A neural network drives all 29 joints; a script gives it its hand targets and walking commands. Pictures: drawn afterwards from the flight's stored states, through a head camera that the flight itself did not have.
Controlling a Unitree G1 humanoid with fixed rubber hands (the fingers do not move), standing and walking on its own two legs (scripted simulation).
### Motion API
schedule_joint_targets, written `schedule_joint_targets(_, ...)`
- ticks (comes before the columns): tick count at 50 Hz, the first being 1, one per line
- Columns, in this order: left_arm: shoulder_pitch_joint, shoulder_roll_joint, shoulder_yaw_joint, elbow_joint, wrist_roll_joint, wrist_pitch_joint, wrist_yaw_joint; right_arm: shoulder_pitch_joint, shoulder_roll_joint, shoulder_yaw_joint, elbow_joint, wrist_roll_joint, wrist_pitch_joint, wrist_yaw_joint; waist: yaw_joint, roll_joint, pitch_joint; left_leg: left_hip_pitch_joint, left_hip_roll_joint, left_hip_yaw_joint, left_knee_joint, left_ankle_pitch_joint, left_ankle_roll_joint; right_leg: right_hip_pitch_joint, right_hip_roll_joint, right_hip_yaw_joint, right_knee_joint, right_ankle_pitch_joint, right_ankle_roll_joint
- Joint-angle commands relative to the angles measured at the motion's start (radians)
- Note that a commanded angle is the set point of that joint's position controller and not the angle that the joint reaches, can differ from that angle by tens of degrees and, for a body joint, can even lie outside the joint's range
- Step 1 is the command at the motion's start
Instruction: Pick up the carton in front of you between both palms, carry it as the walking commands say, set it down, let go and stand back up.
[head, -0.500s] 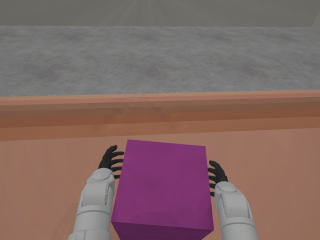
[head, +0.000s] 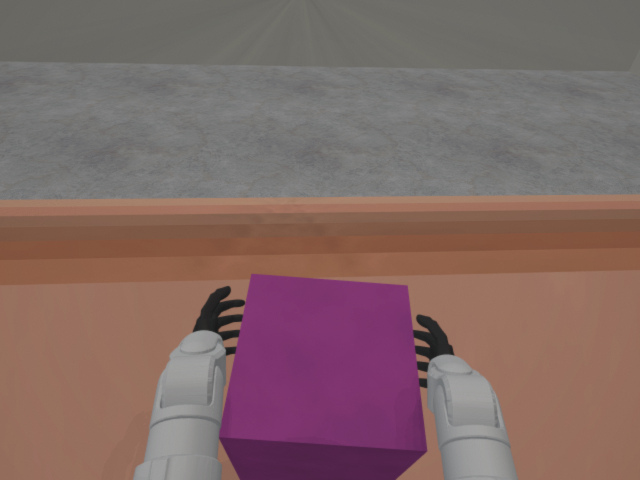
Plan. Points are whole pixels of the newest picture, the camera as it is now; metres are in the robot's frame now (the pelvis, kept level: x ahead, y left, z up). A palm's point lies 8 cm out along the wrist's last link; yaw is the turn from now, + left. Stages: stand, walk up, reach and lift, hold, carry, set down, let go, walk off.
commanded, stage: hold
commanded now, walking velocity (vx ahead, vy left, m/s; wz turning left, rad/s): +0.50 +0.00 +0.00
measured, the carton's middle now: (320, 388) +0.29 +0.01 -0.03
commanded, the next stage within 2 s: carry in 0.02 s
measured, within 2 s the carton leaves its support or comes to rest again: neither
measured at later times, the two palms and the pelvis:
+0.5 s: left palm (213, 264) +0.40 +0.17 +0.09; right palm (422, 284) +0.39 -0.13 +0.08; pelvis +0.14 +0.01 -0.01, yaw +1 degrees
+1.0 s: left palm (216, 176) +0.68 +0.23 +0.08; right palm (365, 190) +0.65 -0.07 +0.07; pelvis +0.42 +0.08 +0.00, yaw +0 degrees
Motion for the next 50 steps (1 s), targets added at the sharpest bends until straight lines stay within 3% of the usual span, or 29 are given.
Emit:
schedule_joint_targets(1,-0.416,-0.954,-0.557,0.085,-0.262,0.028,-0.256,-0.666,0.927,0.543,-0.155,0.303,-0.084,0.240,-0.007,-0.025,-0.177,-0.150,0.094,0.040,0.037,-0.067,0.011,-0.062,-0.114,-0.031,0.033,-0.100,-0.021)
schedule_joint_targets(3,-0.363,-0.972,-0.562,0.063,-0.283,0.037,-0.248,-0.676,0.917,0.565,-0.202,0.331,-0.072,0.241,0.004,-0.074,-0.159,-0.271,0.058,0.033,0.055,-0.510,0.015,-0.136,-0.126,0.062,-0.056,-0.614,-0.050)
schedule_joint_targets(4,-0.378,-0.973,-0.559,0.058,-0.287,0.047,-0.243,-0.698,0.918,0.573,-0.230,0.332,-0.068,0.240,0.005,-0.116,-0.115,-0.366,0.032,0.060,0.116,-0.503,0.003,-0.149,-0.146,0.108,-0.089,-0.676,-0.070)
schedule_joint_targets(6,-0.373,-0.987,-0.634,-0.077,-0.326,0.067,-0.223,-0.699,0.935,0.648,-0.302,0.373,-0.046,0.234,-0.001,-0.156,-0.203,-0.332,0.011,0.175,0.275,-0.184,-0.012,-0.127,-0.251,0.185,-0.129,-0.519,-0.112)
schedule_joint_targets(9,-0.339,-0.969,-0.698,-0.181,-0.355,0.143,-0.185,-0.727,0.925,0.715,-0.407,0.451,0.014,0.215,-0.005,-0.099,-0.283,-0.170,0.020,0.184,0.074,-0.207,0.006,-0.206,-0.203,0.058,-0.039,-0.461,-0.103)
schedule_joint_targets(10,-0.355,-0.970,-0.714,-0.227,-0.383,0.171,-0.171,-0.711,0.931,0.730,-0.439,0.459,0.038,0.203,-0.010,-0.038,-0.315,-0.067,0.085,0.097,0.003,-0.270,0.023,-0.285,-0.150,-0.021,0.071,-0.446,-0.078)
schedule_joint_targets(11,-0.375,-0.963,-0.750,-0.272,-0.400,0.200,-0.161,-0.666,0.891,0.713,-0.442,0.457,0.062,0.187,-0.028,0.223,-0.284,0.028,0.260,-0.211,-0.139,-0.473,0.097,-0.471,-0.054,-0.153,0.325,-0.387,-0.027)
schedule_joint_targets(12,-0.396,-0.952,-0.789,-0.338,-0.434,0.225,-0.157,-0.603,0.885,0.712,-0.459,0.448,0.090,0.170,-0.044,0.310,-0.225,0.127,0.366,-0.369,-0.206,-0.429,0.177,-0.639,-0.048,-0.220,0.416,-0.334,-0.008)
schedule_joint_targets(13,-0.392,-0.927,-0.798,-0.357,-0.456,0.252,-0.152,-0.571,0.858,0.698,-0.484,0.437,0.124,0.154,-0.043,0.231,-0.188,0.124,0.390,-0.380,-0.199,-0.306,0.219,-0.687,-0.073,-0.179,0.454,-0.342,-0.015)
schedule_joint_targets(14,-0.377,-0.926,-0.811,-0.367,-0.475,0.277,-0.147,-0.568,0.839,0.692,-0.536,0.430,0.150,0.136,-0.041,0.141,-0.183,0.119,0.396,-0.353,-0.195,-0.170,0.223,-0.698,-0.075,-0.183,0.477,-0.336,-0.019)
schedule_joint_targets(16,-0.300,-0.900,-0.840,-0.429,-0.508,0.319,-0.127,-0.552,0.832,0.748,-0.637,0.469,0.200,0.104,-0.040,0.089,-0.255,0.151,0.362,-0.208,-0.167,-0.042,0.191,-0.643,-0.084,-0.197,0.412,-0.263,-0.012)
schedule_joint_targets(19,-0.193,-0.875,-0.868,-0.523,-0.536,0.373,-0.091,-0.422,0.813,0.768,-0.709,0.500,0.260,0.080,-0.039,0.194,-0.311,0.177,0.277,-0.056,-0.112,0.177,0.147,-0.562,-0.044,-0.259,0.308,-0.157,-0.006)
schedule_joint_targets(23,-0.055,-0.841,-0.855,-0.619,-0.527,0.434,-0.060,-0.300,0.791,0.789,-0.794,0.527,0.328,0.073,-0.026,0.180,-0.269,0.009,0.238,0.075,-0.038,0.210,0.135,-0.303,-0.001,-0.363,0.082,-0.061,-0.012)
schedule_joint_targets(24,-0.022,-0.838,-0.838,-0.638,-0.516,0.445,-0.056,-0.279,0.787,0.798,-0.824,0.535,0.343,0.072,-0.016,0.105,-0.302,-0.089,0.215,0.145,0.087,0.314,0.103,-0.096,-0.006,-0.364,0.019,-0.012,-0.028)
schedule_joint_targets(25,0.016,-0.831,-0.843,-0.681,-0.519,0.455,-0.054,-0.256,0.779,0.811,-0.864,0.550,0.355,0.070,-0.002,0.044,-0.374,-0.244,0.172,0.198,0.222,0.248,0.051,0.139,-0.091,-0.277,0.026,-0.002,-0.053)
schedule_joint_targets(26,0.044,-0.813,-0.830,-0.675,-0.511,0.469,-0.050,-0.267,0.767,0.806,-0.888,0.551,0.372,0.066,0.019,-0.187,-0.414,-0.485,0.102,0.273,0.480,-0.026,-0.002,0.314,-0.327,0.070,-0.051,-0.175,-0.140)
schedule_joint_targets(27,0.044,-0.758,-0.807,-0.654,-0.509,0.481,-0.046,-0.287,0.737,0.800,-0.862,0.556,0.391,0.062,0.016,-0.301,-0.326,-0.753,0.040,0.258,0.626,-0.310,0.008,0.391,-0.475,0.311,-0.107,-0.105,-0.234)
schedule_joint_targets(28,-0.030,-0.782,-0.832,-0.721,-0.533,0.484,-0.039,-0.335,0.746,0.811,-0.917,0.583,0.395,0.060,0.020,-0.183,-0.291,-0.805,0.094,0.185,0.749,-0.305,0.026,0.326,-0.521,0.384,-0.131,-0.122,-0.289)
schedule_joint_targets(29,-0.035,-0.792,-0.833,-0.736,-0.537,0.486,-0.036,-0.359,0.758,0.843,-0.935,0.604,0.401,0.061,0.015,-0.142,-0.275,-0.814,0.148,0.167,0.778,-0.282,0.029,0.235,-0.506,0.329,-0.129,-0.092,-0.284)
schedule_joint_targets(31,-0.134,-0.832,-0.858,-0.782,-0.575,0.498,-0.034,-0.377,0.777,0.824,-0.923,0.607,0.403,0.058,0.004,-0.029,-0.246,-0.717,0.189,0.173,0.665,-0.192,0.020,0.108,-0.429,0.150,-0.209,-0.170,-0.212)
schedule_joint_targets(35,-0.133,-0.778,-0.897,-0.807,-0.603,0.516,-0.035,-0.237,0.765,0.771,-0.852,0.538,0.403,0.031,-0.001,-0.104,-0.230,-0.474,0.136,0.302,0.341,-0.086,-0.011,-0.066,-0.316,-0.128,-0.220,-0.146,-0.140)
schedule_joint_targets(38,-0.078,-0.748,-0.894,-0.772,-0.608,0.525,-0.037,-0.203,0.727,0.737,-0.825,0.509,0.407,0.017,0.009,-0.149,-0.184,-0.406,0.086,0.369,0.180,-0.014,-0.007,-0.060,-0.295,-0.189,-0.168,-0.031,-0.126)
schedule_joint_targets(41,-0.045,-0.724,-0.885,-0.743,-0.583,0.529,-0.037,-0.187,0.702,0.743,-0.842,0.501,0.409,0.012,-0.010,-0.114,-0.245,-0.125,0.049,0.436,0.084,0.036,0.014,-0.120,-0.228,-0.314,0.100,0.206,-0.065)
schedule_joint_targets(42,-0.053,-0.726,-0.892,-0.770,-0.595,0.527,-0.041,-0.182,0.704,0.759,-0.862,0.517,0.408,0.013,-0.027,-0.090,-0.301,0.039,0.100,0.355,0.098,-0.028,0.051,-0.223,-0.201,-0.351,0.254,0.264,-0.035)
schedule_joint_targets(43,-0.069,-0.721,-0.893,-0.792,-0.585,0.533,-0.045,-0.203,0.694,0.760,-0.885,0.514,0.409,0.016,-0.046,0.132,-0.359,0.174,0.314,-0.017,-0.036,-0.215,0.128,-0.403,-0.125,-0.368,0.531,0.060,0.009)
schedule_joint_targets(44,-0.068,-0.713,-0.891,-0.769,-0.583,0.542,-0.047,-0.206,0.704,0.767,-0.848,0.517,0.409,0.016,-0.052,0.265,-0.326,0.282,0.455,-0.333,-0.155,-0.179,0.227,-0.634,-0.033,-0.316,0.715,-0.260,0.013)
schedule_joint_targets(45,-0.095,-0.713,-0.895,-0.793,-0.584,0.539,-0.053,-0.217,0.724,0.772,-0.862,0.529,0.410,0.021,-0.046,0.222,-0.296,0.226,0.505,-0.378,-0.154,-0.075,0.264,-0.693,-0.094,-0.194,0.836,-0.332,-0.020)
schedule_joint_targets(47,-0.043,-0.775,-0.874,-0.735,-0.553,0.528,-0.064,-0.242,0.773,0.804,-0.870,0.546,0.402,0.041,-0.036,0.066,-0.305,0.180,0.451,-0.211,-0.146,0.039,0.225,-0.721,-0.149,-0.136,0.877,-0.241,-0.043)
schedule_joint_targets(50,-0.065,-0.865,-0.880,-0.754,-0.539,0.481,-0.077,-0.336,0.877,0.858,-0.929,0.598,0.367,0.081,-0.021,0.077,-0.308,0.087,0.374,0.030,-0.184,0.088,0.125,-0.642,-0.158,-0.160,0.714,-0.086,-0.045)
